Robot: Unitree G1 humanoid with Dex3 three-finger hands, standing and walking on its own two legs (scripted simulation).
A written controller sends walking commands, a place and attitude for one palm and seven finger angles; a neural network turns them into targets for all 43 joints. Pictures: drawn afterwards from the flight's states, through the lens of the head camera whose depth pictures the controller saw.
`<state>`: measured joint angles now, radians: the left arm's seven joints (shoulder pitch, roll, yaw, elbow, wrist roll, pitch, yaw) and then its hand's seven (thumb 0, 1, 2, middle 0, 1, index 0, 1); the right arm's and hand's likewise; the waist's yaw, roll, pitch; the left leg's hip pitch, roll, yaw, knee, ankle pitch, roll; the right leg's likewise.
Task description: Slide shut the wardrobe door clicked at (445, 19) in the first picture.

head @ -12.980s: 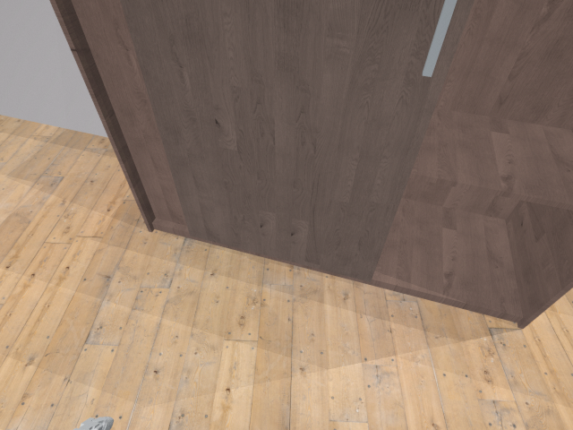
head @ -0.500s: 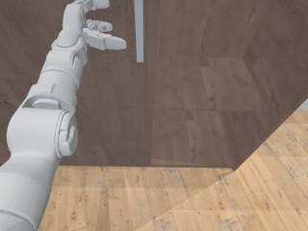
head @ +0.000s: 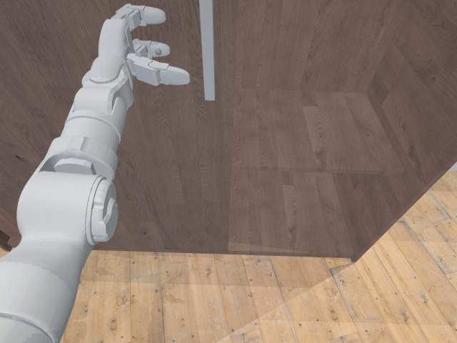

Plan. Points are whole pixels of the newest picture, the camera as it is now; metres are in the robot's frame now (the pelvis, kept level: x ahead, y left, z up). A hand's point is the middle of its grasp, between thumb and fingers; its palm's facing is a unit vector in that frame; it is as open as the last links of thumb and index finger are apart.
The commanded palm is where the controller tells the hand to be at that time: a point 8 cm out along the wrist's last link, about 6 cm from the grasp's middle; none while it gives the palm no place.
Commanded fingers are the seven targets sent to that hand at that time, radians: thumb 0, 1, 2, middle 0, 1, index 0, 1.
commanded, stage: move the hooked fingers beside the handle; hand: left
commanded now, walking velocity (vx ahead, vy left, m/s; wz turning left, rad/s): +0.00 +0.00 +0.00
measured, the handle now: (208, 42) +0.54 +0.03 +0.25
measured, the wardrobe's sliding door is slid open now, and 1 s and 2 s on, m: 0.57 0.57 0.57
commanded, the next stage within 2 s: feel for the door with the fingertips in 0.64 s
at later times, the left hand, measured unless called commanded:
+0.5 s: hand (169, 56) +0.50 +0.10 +0.25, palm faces -0.02 -1.00 +0.01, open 13.8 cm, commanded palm +0.48 +0.15 +0.24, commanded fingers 0.00 -0.50 0.30 -0.30 -1.20 -0.30 -1.20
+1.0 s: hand (180, 59) +0.47 +0.08 +0.26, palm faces -0.04 -1.00 +0.01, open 14.0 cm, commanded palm +0.46 +0.13 +0.25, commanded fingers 0.00 -0.50 0.30 -0.30 -1.20 -0.30 -1.20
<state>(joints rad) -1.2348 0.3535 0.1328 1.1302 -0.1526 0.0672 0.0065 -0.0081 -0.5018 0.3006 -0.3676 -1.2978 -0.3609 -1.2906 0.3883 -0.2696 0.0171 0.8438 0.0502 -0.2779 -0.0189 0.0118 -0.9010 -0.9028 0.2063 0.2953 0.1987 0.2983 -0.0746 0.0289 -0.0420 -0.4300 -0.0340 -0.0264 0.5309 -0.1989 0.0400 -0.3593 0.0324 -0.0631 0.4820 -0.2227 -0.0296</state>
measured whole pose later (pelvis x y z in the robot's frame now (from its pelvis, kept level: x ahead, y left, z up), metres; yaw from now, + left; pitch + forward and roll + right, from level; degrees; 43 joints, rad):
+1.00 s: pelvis +0.03 -0.02 +0.01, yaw -2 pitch +0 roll +0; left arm -0.89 0.24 0.17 0.63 -0.18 0.32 -0.01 -0.01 -0.50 0.30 -0.30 -1.20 -0.30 -1.20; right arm 0.23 -0.26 0.03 0.74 0.08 -0.11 -0.06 0.01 -0.90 -0.90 0.20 0.30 0.20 0.30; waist -0.02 0.05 -0.06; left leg -0.22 -0.01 0.01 0.42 -0.21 0.02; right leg -0.17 0.06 -0.02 0.38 -0.22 -0.05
